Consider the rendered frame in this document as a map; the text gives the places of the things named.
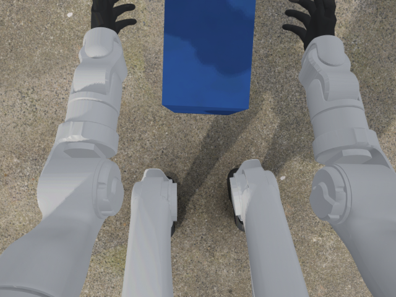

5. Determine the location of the robot left shin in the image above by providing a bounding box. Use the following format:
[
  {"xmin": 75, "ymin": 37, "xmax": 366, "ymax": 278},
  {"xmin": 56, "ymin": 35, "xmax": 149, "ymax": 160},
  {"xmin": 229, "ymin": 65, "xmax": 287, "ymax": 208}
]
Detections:
[{"xmin": 131, "ymin": 168, "xmax": 173, "ymax": 225}]

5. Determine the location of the robot right upper arm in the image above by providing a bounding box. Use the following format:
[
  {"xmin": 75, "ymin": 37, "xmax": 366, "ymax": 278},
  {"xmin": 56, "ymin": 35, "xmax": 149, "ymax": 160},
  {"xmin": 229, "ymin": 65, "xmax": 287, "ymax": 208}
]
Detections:
[{"xmin": 309, "ymin": 163, "xmax": 396, "ymax": 297}]

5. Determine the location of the robot left upper arm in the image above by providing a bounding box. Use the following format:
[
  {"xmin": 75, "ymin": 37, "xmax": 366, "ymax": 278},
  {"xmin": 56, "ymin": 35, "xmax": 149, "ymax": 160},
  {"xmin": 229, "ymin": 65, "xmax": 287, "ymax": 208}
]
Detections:
[{"xmin": 0, "ymin": 158, "xmax": 124, "ymax": 297}]

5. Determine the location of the right robot thigh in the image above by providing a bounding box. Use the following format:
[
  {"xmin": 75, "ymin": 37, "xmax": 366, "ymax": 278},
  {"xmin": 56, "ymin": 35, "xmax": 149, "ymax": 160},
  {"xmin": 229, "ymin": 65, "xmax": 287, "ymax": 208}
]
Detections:
[{"xmin": 230, "ymin": 167, "xmax": 309, "ymax": 297}]

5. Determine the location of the robot left forearm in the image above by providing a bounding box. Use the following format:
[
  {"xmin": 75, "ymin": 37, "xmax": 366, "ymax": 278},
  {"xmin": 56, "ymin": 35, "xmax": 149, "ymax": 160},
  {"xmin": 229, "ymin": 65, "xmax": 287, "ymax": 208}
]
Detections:
[{"xmin": 37, "ymin": 27, "xmax": 127, "ymax": 210}]

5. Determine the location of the robot left hand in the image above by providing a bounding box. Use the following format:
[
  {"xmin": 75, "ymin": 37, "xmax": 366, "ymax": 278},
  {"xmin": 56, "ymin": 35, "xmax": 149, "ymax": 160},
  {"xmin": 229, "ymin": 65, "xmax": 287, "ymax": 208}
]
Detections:
[{"xmin": 91, "ymin": 0, "xmax": 137, "ymax": 34}]

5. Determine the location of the robot right hand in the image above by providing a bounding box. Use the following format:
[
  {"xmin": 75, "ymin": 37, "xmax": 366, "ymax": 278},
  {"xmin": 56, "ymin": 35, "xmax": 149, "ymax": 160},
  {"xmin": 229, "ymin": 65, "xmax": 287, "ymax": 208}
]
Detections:
[{"xmin": 282, "ymin": 0, "xmax": 337, "ymax": 51}]

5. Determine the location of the robot right forearm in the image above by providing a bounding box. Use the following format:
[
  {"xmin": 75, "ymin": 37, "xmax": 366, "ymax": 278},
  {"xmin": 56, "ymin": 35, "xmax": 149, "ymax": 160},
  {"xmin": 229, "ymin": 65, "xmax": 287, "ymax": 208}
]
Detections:
[{"xmin": 298, "ymin": 35, "xmax": 396, "ymax": 174}]

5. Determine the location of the carton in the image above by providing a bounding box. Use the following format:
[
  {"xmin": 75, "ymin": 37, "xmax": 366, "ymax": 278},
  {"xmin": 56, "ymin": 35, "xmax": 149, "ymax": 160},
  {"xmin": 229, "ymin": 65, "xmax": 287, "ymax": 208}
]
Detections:
[{"xmin": 162, "ymin": 0, "xmax": 256, "ymax": 115}]

